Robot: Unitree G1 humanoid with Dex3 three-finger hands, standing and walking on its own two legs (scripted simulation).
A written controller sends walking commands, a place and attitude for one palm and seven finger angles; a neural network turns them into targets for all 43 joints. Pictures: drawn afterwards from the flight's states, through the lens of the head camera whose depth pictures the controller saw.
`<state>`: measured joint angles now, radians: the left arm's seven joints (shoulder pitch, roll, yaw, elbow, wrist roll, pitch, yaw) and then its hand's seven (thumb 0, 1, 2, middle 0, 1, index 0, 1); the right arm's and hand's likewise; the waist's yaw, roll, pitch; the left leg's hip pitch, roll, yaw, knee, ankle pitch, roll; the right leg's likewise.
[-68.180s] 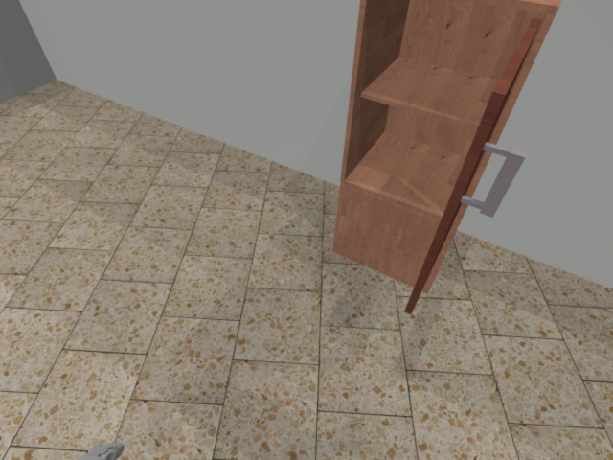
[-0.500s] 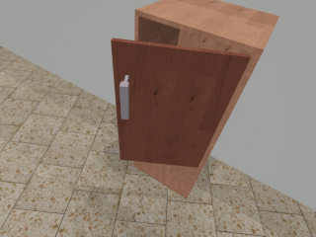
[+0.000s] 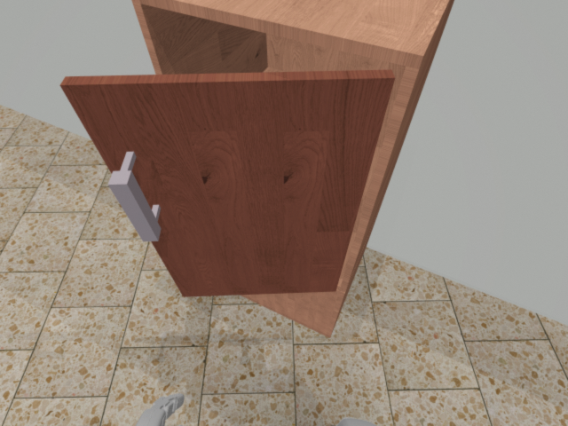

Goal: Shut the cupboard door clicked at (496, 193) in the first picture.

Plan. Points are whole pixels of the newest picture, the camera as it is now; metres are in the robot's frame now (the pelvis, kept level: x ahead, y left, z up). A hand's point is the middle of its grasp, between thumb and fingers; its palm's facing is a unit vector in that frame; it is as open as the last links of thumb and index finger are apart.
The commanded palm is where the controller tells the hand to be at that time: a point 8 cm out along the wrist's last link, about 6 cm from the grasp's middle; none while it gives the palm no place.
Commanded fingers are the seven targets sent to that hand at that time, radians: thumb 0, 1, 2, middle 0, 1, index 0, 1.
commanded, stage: come to a stop and stand still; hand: left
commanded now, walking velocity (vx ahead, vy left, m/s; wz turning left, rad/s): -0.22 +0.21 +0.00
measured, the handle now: (141, 198) +0.42 +0.21 +0.08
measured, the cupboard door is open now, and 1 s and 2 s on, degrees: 28 28 28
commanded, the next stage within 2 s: look again from close up in 1.36 s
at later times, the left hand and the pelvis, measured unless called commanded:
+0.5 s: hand out of the picture -0.05 +0.24 -0.17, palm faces +0.10 -0.98 -0.19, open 7.3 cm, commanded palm none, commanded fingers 0.00 0.90 0.90 -0.20 -0.30 -0.20 -0.30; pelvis -0.05 +0.05 +0.02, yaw +1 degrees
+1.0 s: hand out of the picture -0.06 +0.16 -0.16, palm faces +0.01 -0.98 -0.22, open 7.2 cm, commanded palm none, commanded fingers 0.00 0.90 0.90 -0.20 -0.30 -0.20 -0.30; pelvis -0.08 -0.01 +0.01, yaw -1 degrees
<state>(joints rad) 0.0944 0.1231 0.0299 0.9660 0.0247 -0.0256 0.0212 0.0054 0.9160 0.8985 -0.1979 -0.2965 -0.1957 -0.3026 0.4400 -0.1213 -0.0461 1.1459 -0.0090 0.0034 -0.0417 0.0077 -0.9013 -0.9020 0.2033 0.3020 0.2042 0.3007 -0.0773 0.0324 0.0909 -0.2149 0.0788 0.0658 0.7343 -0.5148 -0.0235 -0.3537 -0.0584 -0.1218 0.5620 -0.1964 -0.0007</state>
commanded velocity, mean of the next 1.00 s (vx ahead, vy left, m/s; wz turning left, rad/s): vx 0.04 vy -0.04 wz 0.00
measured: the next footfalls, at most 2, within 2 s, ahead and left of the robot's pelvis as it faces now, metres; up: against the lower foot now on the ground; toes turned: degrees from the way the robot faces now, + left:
left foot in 0.30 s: +0.00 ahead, +0.11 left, +0.00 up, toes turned +3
right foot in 0.90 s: -0.06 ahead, -0.12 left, +0.00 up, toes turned -3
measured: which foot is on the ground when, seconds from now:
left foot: up 0.00-0.28, down 0.30-1.00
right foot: down 0.00-0.30, up 0.32-0.88, down 0.90-1.00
